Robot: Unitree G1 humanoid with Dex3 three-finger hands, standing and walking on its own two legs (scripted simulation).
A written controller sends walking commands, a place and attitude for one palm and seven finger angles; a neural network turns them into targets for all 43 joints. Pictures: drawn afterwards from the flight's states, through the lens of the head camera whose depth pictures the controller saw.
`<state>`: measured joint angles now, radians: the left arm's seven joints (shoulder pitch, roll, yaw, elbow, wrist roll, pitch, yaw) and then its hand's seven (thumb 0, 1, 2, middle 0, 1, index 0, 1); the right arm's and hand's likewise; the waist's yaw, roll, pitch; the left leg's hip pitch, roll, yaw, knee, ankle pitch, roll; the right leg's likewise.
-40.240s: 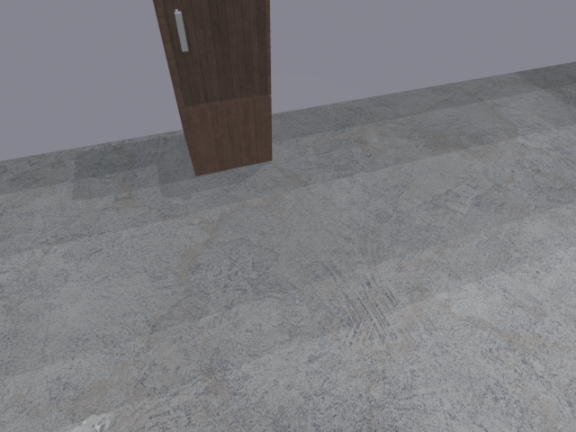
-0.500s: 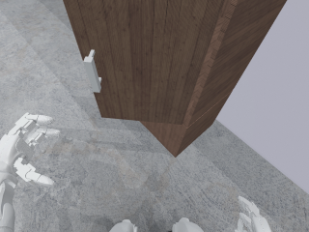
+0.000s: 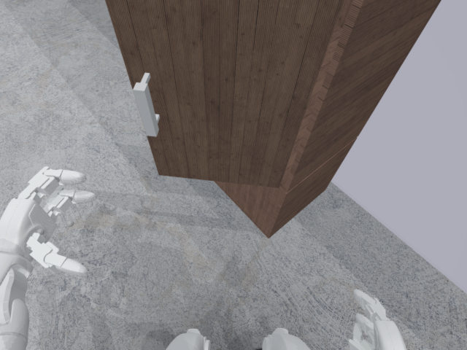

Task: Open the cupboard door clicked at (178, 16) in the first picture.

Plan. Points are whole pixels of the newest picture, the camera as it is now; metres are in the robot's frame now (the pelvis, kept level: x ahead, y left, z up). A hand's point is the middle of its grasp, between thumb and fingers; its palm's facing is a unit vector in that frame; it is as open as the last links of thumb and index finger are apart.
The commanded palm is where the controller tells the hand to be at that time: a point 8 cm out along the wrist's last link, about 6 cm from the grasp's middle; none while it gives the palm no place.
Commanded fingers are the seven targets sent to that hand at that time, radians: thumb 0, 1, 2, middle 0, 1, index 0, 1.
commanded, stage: move the hooked fingers beside the handle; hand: left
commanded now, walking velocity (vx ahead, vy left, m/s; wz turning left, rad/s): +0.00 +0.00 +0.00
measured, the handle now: (149, 105) +0.59 +0.22 +0.03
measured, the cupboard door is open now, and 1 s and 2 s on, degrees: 44 44 44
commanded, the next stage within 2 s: none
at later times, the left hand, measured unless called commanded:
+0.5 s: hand (90, 174) +0.39 +0.28 +0.04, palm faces -0.02 -1.00 -0.02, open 14.0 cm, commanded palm +0.37 +0.32 +0.05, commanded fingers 0.00 -0.50 0.30 -0.30 -1.20 -0.30 -1.20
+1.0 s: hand (106, 144) +0.46 +0.27 +0.04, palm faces -0.05 -1.00 +0.00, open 14.0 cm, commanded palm +0.45 +0.32 +0.04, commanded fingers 0.00 -0.50 0.30 -0.30 -1.20 -0.30 -1.20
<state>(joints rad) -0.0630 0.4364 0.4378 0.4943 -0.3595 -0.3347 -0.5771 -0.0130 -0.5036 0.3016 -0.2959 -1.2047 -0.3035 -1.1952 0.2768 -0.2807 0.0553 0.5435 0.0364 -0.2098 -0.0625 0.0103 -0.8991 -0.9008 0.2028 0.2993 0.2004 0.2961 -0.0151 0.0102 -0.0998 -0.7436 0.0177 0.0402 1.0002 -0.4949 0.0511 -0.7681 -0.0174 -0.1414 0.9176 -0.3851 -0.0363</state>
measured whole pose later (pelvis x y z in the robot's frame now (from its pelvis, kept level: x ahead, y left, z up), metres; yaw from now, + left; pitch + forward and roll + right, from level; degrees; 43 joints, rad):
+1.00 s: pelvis +0.00 +0.01 -0.02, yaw -3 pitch +22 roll -4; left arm -0.70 0.65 0.52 1.09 -0.19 -0.38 -0.56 -0.01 -0.50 0.30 -0.30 -1.20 -0.30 -1.20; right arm 0.36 -0.29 0.06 0.58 0.02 0.00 -0.04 0.01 -0.90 -0.90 0.20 0.30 0.20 0.30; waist -0.12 0.00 -0.10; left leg -0.94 0.04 0.06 1.08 -0.52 0.06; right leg -0.97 0.00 -0.12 0.97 -0.39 -0.03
